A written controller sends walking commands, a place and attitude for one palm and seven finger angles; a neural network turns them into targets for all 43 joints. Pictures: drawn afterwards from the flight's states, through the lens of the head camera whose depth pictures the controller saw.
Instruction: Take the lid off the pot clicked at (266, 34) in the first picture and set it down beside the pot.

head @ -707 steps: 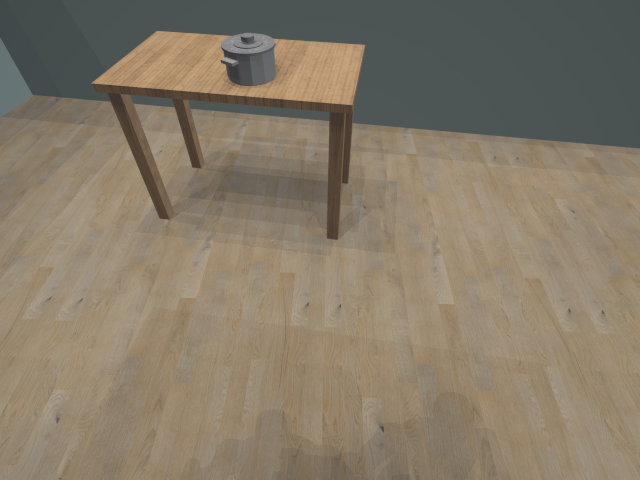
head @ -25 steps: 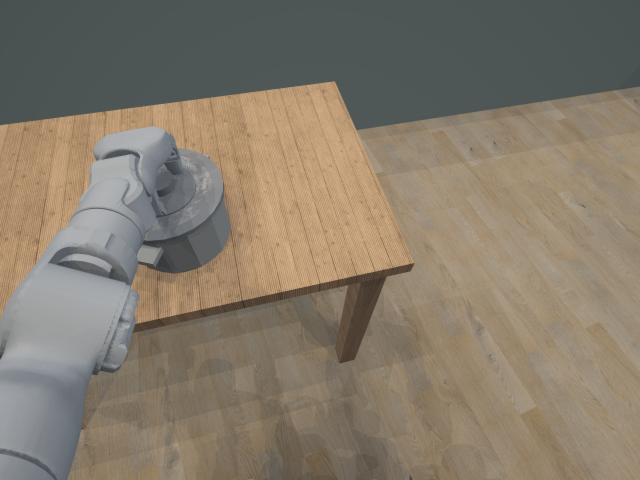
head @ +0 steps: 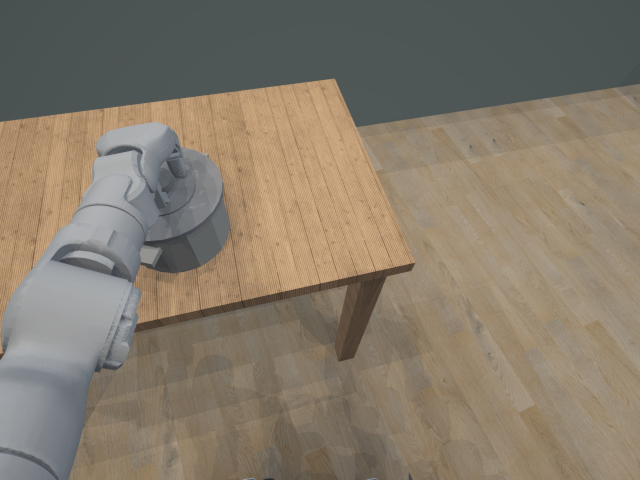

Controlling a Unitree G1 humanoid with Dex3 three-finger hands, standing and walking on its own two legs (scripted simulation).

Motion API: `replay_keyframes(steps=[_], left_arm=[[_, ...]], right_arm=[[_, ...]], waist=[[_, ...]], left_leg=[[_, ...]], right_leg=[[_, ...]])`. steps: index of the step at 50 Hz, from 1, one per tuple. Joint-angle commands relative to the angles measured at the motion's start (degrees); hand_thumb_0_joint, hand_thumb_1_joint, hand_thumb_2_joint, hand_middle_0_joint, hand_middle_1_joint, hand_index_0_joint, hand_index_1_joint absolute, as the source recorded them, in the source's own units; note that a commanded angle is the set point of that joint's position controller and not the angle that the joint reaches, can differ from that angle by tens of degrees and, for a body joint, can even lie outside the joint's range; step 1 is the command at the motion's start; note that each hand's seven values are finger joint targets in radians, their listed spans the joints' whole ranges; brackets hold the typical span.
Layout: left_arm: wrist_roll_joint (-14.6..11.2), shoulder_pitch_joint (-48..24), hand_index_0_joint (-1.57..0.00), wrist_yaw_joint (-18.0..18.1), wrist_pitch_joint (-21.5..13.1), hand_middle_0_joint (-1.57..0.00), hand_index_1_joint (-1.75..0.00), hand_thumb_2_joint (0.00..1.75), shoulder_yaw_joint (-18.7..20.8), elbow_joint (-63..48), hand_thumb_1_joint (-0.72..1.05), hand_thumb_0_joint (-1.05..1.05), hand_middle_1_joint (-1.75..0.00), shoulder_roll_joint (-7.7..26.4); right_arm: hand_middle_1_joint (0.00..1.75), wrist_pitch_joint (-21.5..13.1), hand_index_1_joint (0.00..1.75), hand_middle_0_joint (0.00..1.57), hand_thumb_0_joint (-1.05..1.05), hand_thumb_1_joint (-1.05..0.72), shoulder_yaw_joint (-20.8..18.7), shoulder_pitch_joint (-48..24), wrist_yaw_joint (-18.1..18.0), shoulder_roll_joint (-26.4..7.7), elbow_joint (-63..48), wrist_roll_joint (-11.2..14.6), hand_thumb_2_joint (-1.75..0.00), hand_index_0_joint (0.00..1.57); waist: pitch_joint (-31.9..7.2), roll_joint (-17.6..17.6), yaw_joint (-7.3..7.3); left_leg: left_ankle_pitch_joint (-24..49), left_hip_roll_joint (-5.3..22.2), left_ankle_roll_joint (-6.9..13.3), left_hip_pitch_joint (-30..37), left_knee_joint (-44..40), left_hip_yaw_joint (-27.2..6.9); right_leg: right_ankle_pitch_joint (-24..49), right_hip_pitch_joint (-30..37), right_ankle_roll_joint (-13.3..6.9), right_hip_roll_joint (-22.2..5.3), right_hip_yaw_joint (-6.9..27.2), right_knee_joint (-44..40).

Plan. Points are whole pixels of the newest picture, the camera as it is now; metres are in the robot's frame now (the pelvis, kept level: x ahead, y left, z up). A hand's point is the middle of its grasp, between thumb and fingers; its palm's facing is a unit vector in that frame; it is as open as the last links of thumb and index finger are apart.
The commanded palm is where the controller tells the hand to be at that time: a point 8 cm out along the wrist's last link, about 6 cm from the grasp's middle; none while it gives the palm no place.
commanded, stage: close the fingers and squeeze the knob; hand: left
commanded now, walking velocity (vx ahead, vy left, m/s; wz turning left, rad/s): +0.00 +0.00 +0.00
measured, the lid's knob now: (157, 181) +0.53 +0.17 +0.03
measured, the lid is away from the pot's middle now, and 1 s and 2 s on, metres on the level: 0.00 0.00 0.00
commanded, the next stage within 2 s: lift the lid straight up in 0.98 s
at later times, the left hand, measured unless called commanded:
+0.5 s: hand (153, 185) +0.50 +0.17 +0.05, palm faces -0.41 -0.10 -0.91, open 6.9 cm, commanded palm +0.52 +0.17 +0.10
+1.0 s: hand (151, 185) +0.50 +0.17 +0.05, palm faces -0.40 -0.11 -0.91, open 7.0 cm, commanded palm +0.52 +0.17 +0.10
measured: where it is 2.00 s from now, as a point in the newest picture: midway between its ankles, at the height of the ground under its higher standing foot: outside the picture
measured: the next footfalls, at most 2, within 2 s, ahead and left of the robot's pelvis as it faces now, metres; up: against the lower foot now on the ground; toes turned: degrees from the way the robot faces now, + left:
none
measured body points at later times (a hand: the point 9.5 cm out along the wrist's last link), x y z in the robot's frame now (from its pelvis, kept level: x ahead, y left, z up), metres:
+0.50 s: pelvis +0.00 -0.01 +0.00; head +0.09 -0.01 +0.44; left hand +0.52 +0.17 +0.11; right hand -0.02 -0.28 -0.13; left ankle +0.02 +0.09 -0.72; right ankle -0.03 -0.13 -0.72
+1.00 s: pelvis +0.00 +0.00 +0.00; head +0.09 +0.00 +0.44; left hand +0.52 +0.17 +0.10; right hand -0.03 -0.28 -0.13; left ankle +0.02 +0.09 -0.72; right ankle -0.03 -0.13 -0.72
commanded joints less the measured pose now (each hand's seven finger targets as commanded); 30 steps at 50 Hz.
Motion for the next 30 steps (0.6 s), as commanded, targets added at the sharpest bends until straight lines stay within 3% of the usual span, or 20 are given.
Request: replay_keyframes(steps=[1,2,3,4,6,8,10,11,14,16,18,19,22,23,26,27,28,29,30], left_arm=[[0.8,-29.3,-0.68,2.8,-0.1,-0.68,-1.09,0.77,2.8,-9.9,0.34,0.00,-1.09,13.8],[1.1,-27.5,-0.69,2.8,0.5,-0.69,-1.09,0.75,1.0,-7.4,0.36,0.00,-1.09,11.5],[0.6,-29.3,-0.70,2.7,0.2,-0.70,-1.09,0.74,1.0,-9.4,0.37,0.00,-1.09,11.0],[1.4,-29.1,-0.71,2.8,0.1,-0.71,-1.09,0.73,2.2,-10.2,0.39,0.00,-1.09,12.8],[1.0,-30.1,-0.73,2.9,0.1,-0.73,-1.08,0.70,1.4,-11.8,0.42,0.00,-1.08,11.6],[0.7,-28.2,-0.75,2.5,0.0,-0.75,-1.08,0.67,0.5,-9.5,0.45,0.00,-1.08,9.7],[0.8,-29.4,-0.77,2.7,0.2,-0.77,-1.08,0.63,2.2,-10.1,0.48,0.00,-1.08,12.7],[0.3,-28.7,-0.78,2.7,0.7,-0.78,-1.07,0.62,0.9,-8.7,0.50,0.00,-1.07,11.2],[0.4,-28.1,-0.81,2.4,0.3,-0.81,-1.06,0.55,2.4,-8.7,0.55,0.00,-1.06,13.0],[0.2,-28.5,-0.83,2.1,0.6,-0.83,-1.06,0.50,0.2,-8.4,0.59,0.00,-1.06,10.8],[0.5,-27.9,-0.86,1.8,0.2,-0.86,-1.05,0.44,1.0,-8.1,0.63,0.00,-1.05,11.5],[0.7,-28.2,-0.83,1.8,0.2,-0.83,-1.05,0.49,2.2,-8.2,0.59,0.00,-1.05,13.5],[0.5,-28.1,-0.79,1.5,0.2,-0.78,-1.04,0.57,0.8,-8.8,0.55,0.00,-1.04,11.8],[0.2,-27.6,-0.79,1.3,-0.4,-0.77,-1.04,0.59,2.6,-9.5,0.55,0.00,-1.04,13.4],[0.8,-27.3,-0.78,1.2,-0.3,-0.77,-1.04,0.61,1.8,-8.6,0.56,0.00,-1.03,13.7],[0.6,-28.3,-0.79,1.3,-0.3,-0.77,-1.03,0.61,1.3,-9.3,0.56,0.00,-1.03,13.0],[0.3,-28.2,-0.79,1.1,-0.7,-0.77,-1.03,0.61,1.7,-10.2,0.57,0.00,-1.03,12.9],[1.0,-27.5,-0.79,1.3,-0.8,-0.77,-1.03,0.62,2.7,-9.9,0.58,0.00,-1.03,14.5],[0.8,-26.7,-0.80,1.3,-0.5,-0.78,-1.03,0.62,2.0,-8.9,0.59,0.00,-1.03,13.8]], right_arm=[[0.30,-0.9,0.30,0.20,0.00,-0.90,-2.7,7.7,-0.8,-10.3,-2.3,0.1,-0.90,0.20],[0.30,-0.9,0.30,0.20,0.00,-0.90,-2.6,7.2,-0.7,-10.0,-2.5,0.2,-0.90,0.20],[0.30,-1.1,0.30,0.20,0.00,-0.90,-2.6,7.2,-0.6,-10.1,-2.4,0.2,-0.90,0.20],[0.30,-1.0,0.30,0.20,0.00,-0.90,-2.8,7.6,-0.5,-10.2,-2.4,0.1,-0.90,0.20],[0.30,-1.1,0.30,0.20,0.00,-0.90,-3.0,7.6,-0.4,-10.0,-2.6,0.0,-0.90,0.20],[0.30,-1.0,0.30,0.20,0.00,-0.90,-2.9,7.2,-0.5,-10.0,-2.5,0.1,-0.90,0.20],[0.30,-0.9,0.30,0.20,0.00,-0.90,-2.9,7.4,-0.6,-10.2,-2.4,0.1,-0.90,0.20],[0.30,-0.9,0.30,0.20,0.00,-0.90,-2.7,7.1,-0.6,-10.1,-2.4,0.1,-0.90,0.20],[0.30,-1.0,0.30,0.20,0.00,-0.90,-2.6,7.2,-0.7,-10.3,-2.4,0.1,-0.90,0.20],[0.30,-1.0,0.30,0.20,0.00,-0.90,-2.5,6.8,-0.7,-10.1,-2.4,0.2,-0.90,0.20],[0.30,-1.2,0.30,0.20,0.00,-0.90,-2.5,6.7,-0.8,-10.0,-2.6,0.3,-0.90,0.20],[0.30,-0.9,0.30,0.20,0.00,-0.90,-2.5,7.0,-0.9,-10.5,-2.4,0.3,-0.90,0.20],[0.30,-1.1,0.30,0.20,0.00,-0.90,-2.6,7.0,-0.7,-10.2,-2.7,0.2,-0.90,0.20],[0.30,-1.1,0.30,0.20,0.00,-0.90,-2.5,6.9,-0.9,-10.2,-3.0,0.2,-0.90,0.20],[0.30,-0.7,0.30,0.20,0.00,-0.90,-2.3,7.0,-1.2,-10.3,-3.0,0.4,-0.90,0.20],[0.30,-0.8,0.30,0.20,0.00,-0.90,-2.5,6.9,-1.1,-10.2,-3.0,0.3,-0.90,0.20],[0.30,-1.0,0.30,0.20,0.00,-0.90,-2.6,6.9,-1.1,-10.1,-3.2,0.4,-0.90,0.20],[0.30,-0.9,0.30,0.20,0.00,-0.90,-2.6,7.2,-1.1,-10.3,-3.0,0.2,-0.90,0.20],[0.30,-0.7,0.30,0.20,0.00,-0.90,-2.5,7.1,-1.1,-10.2,-3.0,0.2,-0.90,0.20]], waist=[[-24.8,0.4,-1.24],[-22.5,0.6,-1.18],[-23.5,1.1,-1.30],[-25.2,1.4,-0.72],[-26.7,1.7,-1.04],[-24.8,0.6,-1.36],[-24.9,0.6,-1.24],[-23.6,-0.1,-1.65],[-24.0,0.4,-1.15],[-22.3,0.7,-1.57],[-23.0,-0.1,-1.36],[-22.6,-0.8,-1.45],[-22.9,0.8,-1.30],[-24.0,-0.5,-0.93],[-23.4,-1.6,-1.33],[-23.0,0.0,-1.43],[-23.8,-0.7,-1.10],[-24.8,-0.1,-0.94],[-23.5,0.1,-1.17]], left_leg=[[20.4,-1.0,2.0,26.8,-0.2,-2.8],[19.1,-1.2,2.0,25.4,-0.3,-2.5],[20.5,-0.8,2.0,26.6,-0.5,-2.7],[21.6,-0.9,2.0,27.7,-0.1,-3.0],[22.1,-0.9,1.9,29.2,-0.2,-3.1],[22.5,-0.8,2.0,28.3,-0.1,-2.9],[20.7,-1.0,2.0,27.5,-0.2,-2.9],[19.5,-1.1,2.2,26.4,-0.2,-2.3],[19.6,-1.2,2.2,26.2,-0.2,-2.4],[18.0,-1.2,2.2,25.0,-0.4,-2.0],[19.2,-1.3,2.3,25.2,-0.4,-2.0],[18.4,-1.1,2.3,24.7,-0.1,-2.2],[18.0,-1.3,2.2,25.1,-0.2,-2.0],[19.9,-1.1,2.4,25.2,0.0,-2.2],[17.9,-1.5,2.4,23.4,0.0,-1.7],[17.3,-1.3,2.4,23.8,-0.1,-1.5],[19.3,-1.2,2.4,24.6,0.0,-1.9],[19.5,-1.5,2.4,25.0,0.4,-1.7],[19.1,-1.4,2.4,24.3,0.4,-1.5]], right_leg=[[20.7,0.0,-1.5,2.6,-2.1,-3.6],[19.5,-0.8,-1.6,2.6,-2.3,-3.8],[20.3,-0.7,-1.8,2.5,-2.2,-3.8],[21.2,-0.3,-1.8,2.7,-2.1,-3.5],[21.5,0.1,-1.7,2.7,-2.2,-3.7],[21.4,-0.9,-1.7,2.7,-2.2,-3.9],[20.8,-0.1,-1.5,2.6,-2.0,-3.8],[20.6,0.2,-1.4,2.5,-1.9,-4.0],[21.3,0.8,-1.5,2.5,-1.9,-3.9],[20.3,0.5,-1.4,2.4,-1.9,-4.1],[21.3,0.8,-1.5,2.4,-1.6,-4.2],[21.1,0.8,-1.4,2.3,-1.7,-3.9],[20.5,0.7,-1.5,2.3,-1.8,-3.9],[22.1,1.9,-1.6,2.2,-1.6,-3.7],[21.6,2.0,-1.3,2.3,-1.5,-3.7],[21.1,1.7,-1.3,2.2,-1.4,-4.0],[22.3,2.1,-1.5,2.2,-1.5,-3.8],[22.8,2.1,-1.4,2.4,-1.3,-3.7],[22.7,2.0,-1.4,2.3,-1.4,-3.7]])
